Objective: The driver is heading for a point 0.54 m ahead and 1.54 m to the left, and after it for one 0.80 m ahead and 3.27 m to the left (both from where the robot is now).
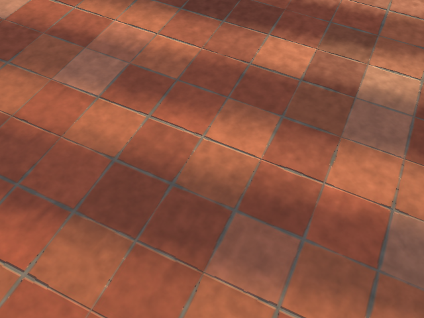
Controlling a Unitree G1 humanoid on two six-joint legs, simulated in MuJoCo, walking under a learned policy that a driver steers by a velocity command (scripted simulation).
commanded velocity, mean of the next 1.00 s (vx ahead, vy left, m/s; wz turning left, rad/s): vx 0.50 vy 0.00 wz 0.60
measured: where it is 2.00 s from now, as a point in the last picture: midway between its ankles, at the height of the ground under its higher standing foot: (133, 220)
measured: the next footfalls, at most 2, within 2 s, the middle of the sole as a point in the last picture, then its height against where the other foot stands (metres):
right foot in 0.38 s outside the picture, level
left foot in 0.90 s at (141, 275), level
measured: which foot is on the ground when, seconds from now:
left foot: down 0.00-0.40, up 0.42-0.88, down 0.90-1.00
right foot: up 0.00-0.36, down 0.38-0.90, up 0.92-1.00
